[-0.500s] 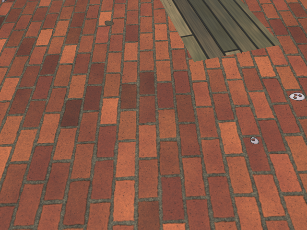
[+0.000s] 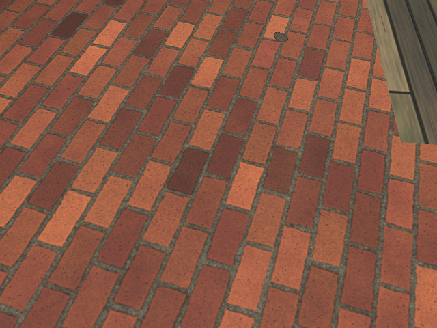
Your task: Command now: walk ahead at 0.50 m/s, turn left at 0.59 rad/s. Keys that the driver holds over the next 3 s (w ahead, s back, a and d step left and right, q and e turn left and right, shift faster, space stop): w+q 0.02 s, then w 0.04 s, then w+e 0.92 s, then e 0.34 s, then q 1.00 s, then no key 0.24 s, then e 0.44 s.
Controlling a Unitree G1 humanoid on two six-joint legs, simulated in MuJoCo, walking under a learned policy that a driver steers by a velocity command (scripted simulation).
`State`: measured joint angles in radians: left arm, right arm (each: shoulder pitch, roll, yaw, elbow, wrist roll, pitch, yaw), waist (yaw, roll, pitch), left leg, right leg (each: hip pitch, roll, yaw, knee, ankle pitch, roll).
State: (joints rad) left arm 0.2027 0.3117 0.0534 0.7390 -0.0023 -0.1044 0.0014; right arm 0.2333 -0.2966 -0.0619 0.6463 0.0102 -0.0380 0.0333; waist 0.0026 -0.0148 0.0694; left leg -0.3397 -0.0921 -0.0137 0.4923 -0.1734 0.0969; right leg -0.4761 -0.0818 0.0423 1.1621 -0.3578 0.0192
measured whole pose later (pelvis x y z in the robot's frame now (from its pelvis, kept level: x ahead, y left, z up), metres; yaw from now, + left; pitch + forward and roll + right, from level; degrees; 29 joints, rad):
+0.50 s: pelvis +0.29 -0.07 +0.00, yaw -5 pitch +1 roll +0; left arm 0.22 0.30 0.05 0.70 -0.01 -0.07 -0.04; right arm 0.28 -0.30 -0.04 0.74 0.00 -0.09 0.01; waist 0.00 0.01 0.04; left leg -0.37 -0.01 -0.05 1.16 -0.38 0.02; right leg -0.37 0.09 0.01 0.50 -0.16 -0.09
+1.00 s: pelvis +0.58 -0.07 +0.00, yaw -22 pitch +1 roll +1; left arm 0.34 0.32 0.06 0.72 -0.02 -0.01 0.01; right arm 0.16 -0.27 -0.05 0.69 -0.01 -0.10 0.01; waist 0.02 -0.04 0.01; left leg -0.31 -0.04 0.02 0.46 -0.18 0.02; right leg -0.43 0.02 0.09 1.16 -0.40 -0.01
